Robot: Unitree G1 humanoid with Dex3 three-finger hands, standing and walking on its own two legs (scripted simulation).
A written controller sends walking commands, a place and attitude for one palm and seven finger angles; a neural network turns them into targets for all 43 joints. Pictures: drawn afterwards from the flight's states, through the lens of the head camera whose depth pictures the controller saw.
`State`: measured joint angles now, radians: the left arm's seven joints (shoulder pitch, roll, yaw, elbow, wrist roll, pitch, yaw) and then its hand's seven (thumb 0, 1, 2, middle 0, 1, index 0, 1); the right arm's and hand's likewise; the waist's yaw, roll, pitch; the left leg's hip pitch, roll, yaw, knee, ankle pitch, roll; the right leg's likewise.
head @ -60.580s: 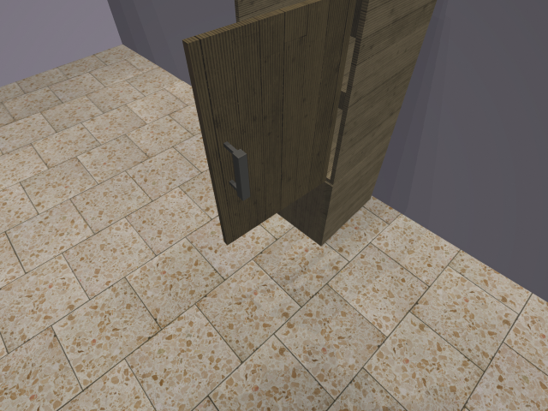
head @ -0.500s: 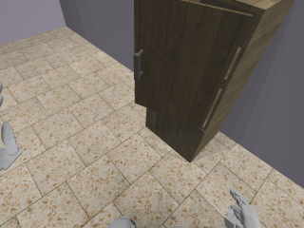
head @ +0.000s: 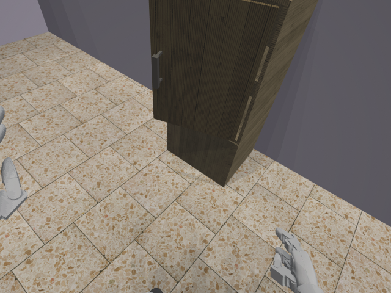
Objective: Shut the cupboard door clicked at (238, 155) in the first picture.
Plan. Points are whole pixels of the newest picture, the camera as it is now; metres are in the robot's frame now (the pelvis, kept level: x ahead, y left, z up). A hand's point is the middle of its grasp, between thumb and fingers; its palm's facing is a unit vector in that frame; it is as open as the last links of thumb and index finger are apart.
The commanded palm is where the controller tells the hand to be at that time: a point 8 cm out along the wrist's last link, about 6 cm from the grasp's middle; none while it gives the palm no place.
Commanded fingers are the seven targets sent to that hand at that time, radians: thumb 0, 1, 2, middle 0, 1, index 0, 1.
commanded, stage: stop stepping back and stand still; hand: left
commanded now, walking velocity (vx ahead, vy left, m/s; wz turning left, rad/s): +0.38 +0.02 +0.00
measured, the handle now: (158, 69) +0.90 +0.19 -0.04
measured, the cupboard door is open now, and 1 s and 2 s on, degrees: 20 20 20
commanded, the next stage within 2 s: let the arm hang, fingers relaxed in 1.08 s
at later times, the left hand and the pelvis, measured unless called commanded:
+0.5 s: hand (8, 238) +0.15 +0.25 +0.17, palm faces +0.40 -0.79 -0.47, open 7.5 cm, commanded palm +0.09 +0.30 +0.18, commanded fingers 0.00 0.90 0.90 -0.20 -0.30 -0.20 -0.30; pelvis -0.06 +0.00 -0.01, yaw -2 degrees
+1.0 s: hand (14, 213) +0.18 +0.26 +0.16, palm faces +0.39 -0.81 -0.44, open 7.5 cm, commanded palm +0.12 +0.30 +0.18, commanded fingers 0.00 0.90 0.90 -0.20 -0.30 -0.20 -0.30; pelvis -0.03 +0.01 +0.00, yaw -3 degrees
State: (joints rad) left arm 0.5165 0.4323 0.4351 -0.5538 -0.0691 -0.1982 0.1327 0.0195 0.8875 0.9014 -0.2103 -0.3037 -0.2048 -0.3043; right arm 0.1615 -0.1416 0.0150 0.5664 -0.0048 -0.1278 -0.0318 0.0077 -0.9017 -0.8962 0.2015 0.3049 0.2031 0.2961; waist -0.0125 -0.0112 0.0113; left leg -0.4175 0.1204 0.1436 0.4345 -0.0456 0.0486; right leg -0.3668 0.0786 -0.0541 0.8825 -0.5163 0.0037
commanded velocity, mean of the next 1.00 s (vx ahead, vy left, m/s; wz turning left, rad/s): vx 0.09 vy -0.01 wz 0.00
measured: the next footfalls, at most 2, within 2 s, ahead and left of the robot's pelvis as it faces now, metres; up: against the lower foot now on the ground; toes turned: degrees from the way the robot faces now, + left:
right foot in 0.10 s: -0.03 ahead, -0.08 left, +0.00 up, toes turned -5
left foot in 0.32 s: +0.04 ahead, +0.13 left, +0.00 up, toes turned +2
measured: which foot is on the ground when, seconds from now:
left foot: down 0.00-0.08, up 0.10-0.30, down 0.32-1.00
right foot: up 0.00-0.08, down 0.10-1.00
